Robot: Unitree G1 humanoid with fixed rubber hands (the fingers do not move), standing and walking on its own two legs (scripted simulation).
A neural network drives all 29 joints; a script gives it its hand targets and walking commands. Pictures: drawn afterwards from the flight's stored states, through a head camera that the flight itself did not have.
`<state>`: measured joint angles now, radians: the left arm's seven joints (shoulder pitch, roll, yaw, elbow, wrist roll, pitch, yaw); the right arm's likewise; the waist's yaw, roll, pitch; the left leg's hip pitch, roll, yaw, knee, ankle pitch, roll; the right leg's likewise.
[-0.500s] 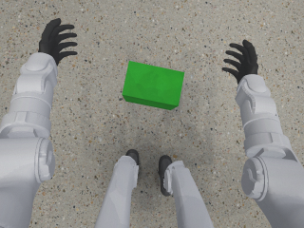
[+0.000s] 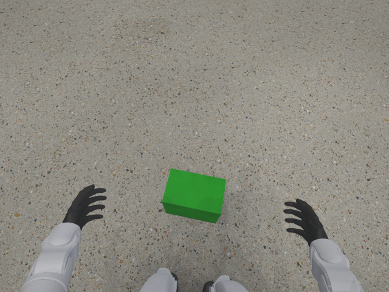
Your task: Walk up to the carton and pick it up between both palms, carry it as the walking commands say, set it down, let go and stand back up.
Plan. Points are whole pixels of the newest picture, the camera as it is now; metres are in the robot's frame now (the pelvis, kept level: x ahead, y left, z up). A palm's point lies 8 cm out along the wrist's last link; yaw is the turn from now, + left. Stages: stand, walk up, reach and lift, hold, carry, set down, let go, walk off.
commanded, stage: let go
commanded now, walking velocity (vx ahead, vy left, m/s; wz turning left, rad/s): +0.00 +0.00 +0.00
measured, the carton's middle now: (194, 197) +0.47 +0.00 -0.63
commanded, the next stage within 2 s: stand in 0.70 s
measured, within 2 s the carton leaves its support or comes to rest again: neither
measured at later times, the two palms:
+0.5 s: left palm (59, 262) +0.18 +0.25 -0.03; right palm (337, 267) +0.18 -0.25 -0.02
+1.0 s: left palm (53, 280) +0.15 +0.27 -0.07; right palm (337, 282) +0.16 -0.26 -0.06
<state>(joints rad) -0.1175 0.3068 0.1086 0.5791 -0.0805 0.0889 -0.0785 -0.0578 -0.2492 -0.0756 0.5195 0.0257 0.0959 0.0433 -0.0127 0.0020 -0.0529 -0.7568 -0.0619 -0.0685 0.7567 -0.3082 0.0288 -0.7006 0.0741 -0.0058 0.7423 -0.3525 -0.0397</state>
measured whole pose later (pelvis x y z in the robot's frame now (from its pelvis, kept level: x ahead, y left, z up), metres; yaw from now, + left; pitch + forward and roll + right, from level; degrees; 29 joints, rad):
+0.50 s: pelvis +0.02 -0.01 +0.03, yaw +1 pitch -5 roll +0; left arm 0.22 0.28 0.07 0.44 -0.05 0.19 -0.10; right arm 0.21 -0.25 0.00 0.47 0.01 0.17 0.05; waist -0.01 -0.03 0.01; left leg -0.17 -0.07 -0.08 0.56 -0.30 0.03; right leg -0.11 0.06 0.00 0.54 -0.35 -0.05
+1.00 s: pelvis +0.04 +0.00 +0.03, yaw +1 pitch -3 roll +0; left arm 0.26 0.28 0.07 0.67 -0.02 0.03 0.01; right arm 0.21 -0.25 -0.03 0.72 -0.02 0.03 0.00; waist -0.01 -0.03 0.02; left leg -0.17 -0.06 -0.08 0.54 -0.32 0.03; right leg -0.10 0.07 0.01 0.50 -0.35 -0.05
